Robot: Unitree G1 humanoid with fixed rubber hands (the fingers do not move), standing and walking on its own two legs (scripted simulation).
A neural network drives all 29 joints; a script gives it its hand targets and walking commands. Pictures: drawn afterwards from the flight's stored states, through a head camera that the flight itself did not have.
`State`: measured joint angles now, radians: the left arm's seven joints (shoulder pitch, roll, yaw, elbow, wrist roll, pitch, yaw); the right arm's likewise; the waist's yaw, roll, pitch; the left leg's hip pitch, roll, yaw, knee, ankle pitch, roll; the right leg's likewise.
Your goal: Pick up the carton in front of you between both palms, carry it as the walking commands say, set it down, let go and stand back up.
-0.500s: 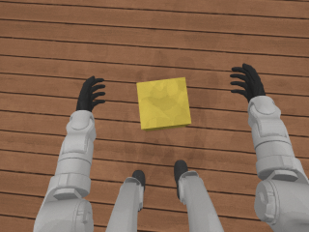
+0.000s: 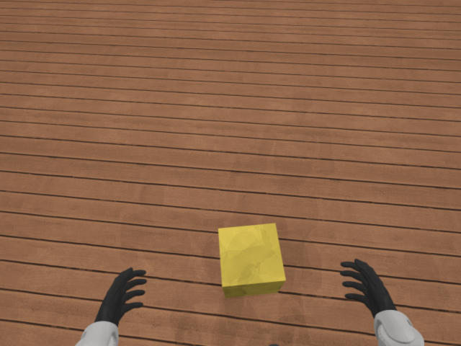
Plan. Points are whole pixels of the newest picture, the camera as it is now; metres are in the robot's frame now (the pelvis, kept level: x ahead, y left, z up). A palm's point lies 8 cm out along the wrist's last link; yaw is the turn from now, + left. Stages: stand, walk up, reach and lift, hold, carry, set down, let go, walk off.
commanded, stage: let go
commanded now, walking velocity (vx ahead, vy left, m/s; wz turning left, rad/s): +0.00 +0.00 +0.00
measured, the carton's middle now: (249, 262) +0.42 -0.03 -0.64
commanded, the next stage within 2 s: stand in 0.54 s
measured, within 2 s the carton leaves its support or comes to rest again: neither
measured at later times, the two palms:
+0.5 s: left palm (99, 334) +0.17 +0.23 -0.06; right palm (391, 332) +0.17 -0.23 -0.06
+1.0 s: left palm out of the picture +0.15 +0.29 -0.08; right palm (423, 339) +0.16 -0.29 -0.08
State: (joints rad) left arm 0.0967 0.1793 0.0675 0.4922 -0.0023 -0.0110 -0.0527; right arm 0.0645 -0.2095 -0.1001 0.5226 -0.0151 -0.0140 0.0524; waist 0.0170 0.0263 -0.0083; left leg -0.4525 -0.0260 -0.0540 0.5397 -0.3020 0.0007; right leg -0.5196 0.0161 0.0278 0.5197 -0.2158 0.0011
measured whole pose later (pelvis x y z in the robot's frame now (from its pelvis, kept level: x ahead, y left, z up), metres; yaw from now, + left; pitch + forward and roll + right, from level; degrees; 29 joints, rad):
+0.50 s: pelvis +0.01 +0.00 +0.01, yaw +0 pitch -5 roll -1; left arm 0.21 0.20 0.04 0.43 0.02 0.13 -0.07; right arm 0.22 -0.22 -0.05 0.41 -0.02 0.14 0.07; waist 0.00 0.03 0.12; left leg -0.04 -0.02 -0.06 0.45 -0.32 0.01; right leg -0.11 0.02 0.03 0.43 -0.23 0.00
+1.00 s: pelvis +0.03 +0.00 +0.00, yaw +1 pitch +0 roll +0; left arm 0.16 0.32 0.04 0.77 0.04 0.01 0.02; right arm 0.21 -0.34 -0.04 0.69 -0.04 0.02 -0.02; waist 0.00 0.01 0.00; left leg -0.14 -0.02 -0.07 0.50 -0.35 0.01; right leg -0.22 0.02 0.01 0.50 -0.29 0.00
